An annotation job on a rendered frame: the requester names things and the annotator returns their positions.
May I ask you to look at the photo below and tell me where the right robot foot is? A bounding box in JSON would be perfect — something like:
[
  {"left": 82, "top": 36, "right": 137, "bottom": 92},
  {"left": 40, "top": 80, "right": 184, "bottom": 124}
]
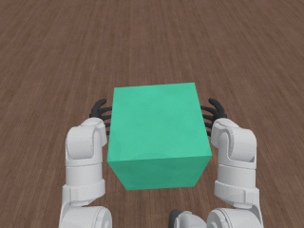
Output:
[{"left": 168, "top": 209, "right": 181, "bottom": 228}]

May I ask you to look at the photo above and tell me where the left robot forearm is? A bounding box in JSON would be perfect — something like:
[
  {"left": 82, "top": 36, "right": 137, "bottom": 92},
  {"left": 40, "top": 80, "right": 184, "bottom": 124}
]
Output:
[{"left": 58, "top": 117, "right": 107, "bottom": 228}]

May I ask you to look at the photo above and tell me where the right robot forearm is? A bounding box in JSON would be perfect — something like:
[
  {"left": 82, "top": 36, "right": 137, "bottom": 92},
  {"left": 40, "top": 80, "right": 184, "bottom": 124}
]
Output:
[{"left": 211, "top": 118, "right": 264, "bottom": 228}]

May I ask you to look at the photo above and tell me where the right robot hand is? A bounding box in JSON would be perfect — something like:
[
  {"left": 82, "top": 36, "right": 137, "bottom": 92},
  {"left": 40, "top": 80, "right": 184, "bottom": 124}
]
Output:
[{"left": 200, "top": 98, "right": 227, "bottom": 137}]

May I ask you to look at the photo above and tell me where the carton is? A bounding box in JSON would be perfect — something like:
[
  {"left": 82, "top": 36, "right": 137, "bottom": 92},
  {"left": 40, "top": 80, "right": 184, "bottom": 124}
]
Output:
[{"left": 106, "top": 83, "right": 213, "bottom": 190}]

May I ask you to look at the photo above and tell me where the left robot hand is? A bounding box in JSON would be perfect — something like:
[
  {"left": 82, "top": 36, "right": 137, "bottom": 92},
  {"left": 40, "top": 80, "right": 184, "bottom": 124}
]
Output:
[{"left": 89, "top": 99, "right": 112, "bottom": 136}]

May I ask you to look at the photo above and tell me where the right robot upper arm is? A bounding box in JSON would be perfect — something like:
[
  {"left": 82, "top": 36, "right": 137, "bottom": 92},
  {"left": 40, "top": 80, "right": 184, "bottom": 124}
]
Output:
[{"left": 206, "top": 207, "right": 262, "bottom": 228}]

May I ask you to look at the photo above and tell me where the left robot upper arm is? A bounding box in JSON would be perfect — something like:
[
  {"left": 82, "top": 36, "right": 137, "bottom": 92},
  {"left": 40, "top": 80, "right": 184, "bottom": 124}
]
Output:
[{"left": 60, "top": 206, "right": 112, "bottom": 228}]

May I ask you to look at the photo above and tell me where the right robot shin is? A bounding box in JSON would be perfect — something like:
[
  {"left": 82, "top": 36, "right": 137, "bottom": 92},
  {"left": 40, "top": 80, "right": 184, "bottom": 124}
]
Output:
[{"left": 174, "top": 211, "right": 192, "bottom": 228}]

